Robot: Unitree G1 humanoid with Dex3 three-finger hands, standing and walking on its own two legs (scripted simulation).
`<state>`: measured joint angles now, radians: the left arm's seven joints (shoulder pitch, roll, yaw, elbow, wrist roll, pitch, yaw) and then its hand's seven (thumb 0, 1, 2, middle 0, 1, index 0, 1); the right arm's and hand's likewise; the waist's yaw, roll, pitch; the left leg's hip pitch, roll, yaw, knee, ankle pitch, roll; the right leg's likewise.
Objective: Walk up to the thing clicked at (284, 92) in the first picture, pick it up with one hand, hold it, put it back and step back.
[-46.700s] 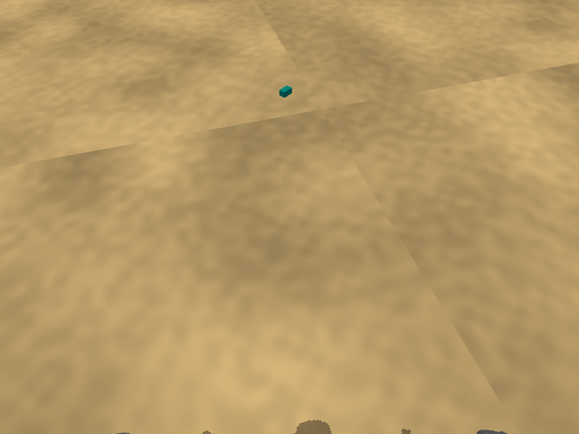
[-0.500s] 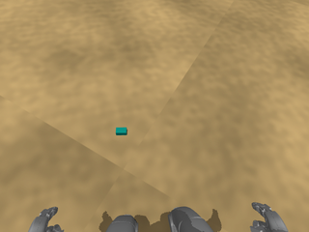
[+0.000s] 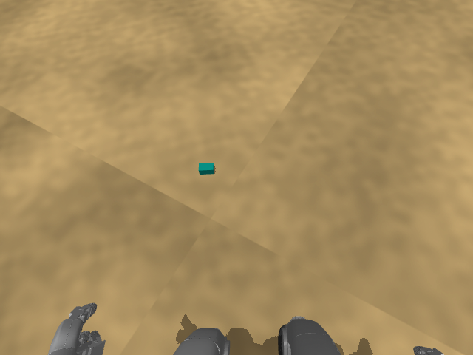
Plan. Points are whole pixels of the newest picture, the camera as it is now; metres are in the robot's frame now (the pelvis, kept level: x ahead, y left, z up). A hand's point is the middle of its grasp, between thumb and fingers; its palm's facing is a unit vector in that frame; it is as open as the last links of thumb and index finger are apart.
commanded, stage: step back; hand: left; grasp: from above
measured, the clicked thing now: (206, 168) +0.92 +0.21 -0.74
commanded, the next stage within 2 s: stand in 1.34 s
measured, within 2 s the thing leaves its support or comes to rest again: neither
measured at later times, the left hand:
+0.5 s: hand out of the picture -0.10 +0.25 -0.14, palm faces -0.06 -0.92 -0.39, open 7.4 cm
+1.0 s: hand out of the picture -0.06 +0.26 -0.13, palm faces -0.02 -0.91 -0.40, open 7.4 cm
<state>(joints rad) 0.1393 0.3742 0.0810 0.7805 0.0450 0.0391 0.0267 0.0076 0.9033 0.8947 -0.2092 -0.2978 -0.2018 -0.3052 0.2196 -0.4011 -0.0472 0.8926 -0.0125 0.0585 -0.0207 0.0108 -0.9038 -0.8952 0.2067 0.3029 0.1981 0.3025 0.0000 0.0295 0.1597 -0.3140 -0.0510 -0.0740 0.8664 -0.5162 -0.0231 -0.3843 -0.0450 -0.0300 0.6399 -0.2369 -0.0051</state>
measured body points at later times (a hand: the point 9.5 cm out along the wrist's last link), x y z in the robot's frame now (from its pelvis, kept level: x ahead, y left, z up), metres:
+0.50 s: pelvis -0.15 -0.01 +0.00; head -0.14 -0.02 +0.45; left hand -0.10 +0.30 -0.12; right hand -0.05 -0.34 -0.11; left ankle -0.08 +0.12 -0.70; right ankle -0.19 -0.13 -0.72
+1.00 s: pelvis -0.15 -0.02 +0.00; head -0.15 -0.02 +0.45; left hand -0.06 +0.30 -0.11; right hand -0.11 -0.33 -0.12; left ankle -0.13 +0.12 -0.72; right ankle -0.14 -0.13 -0.72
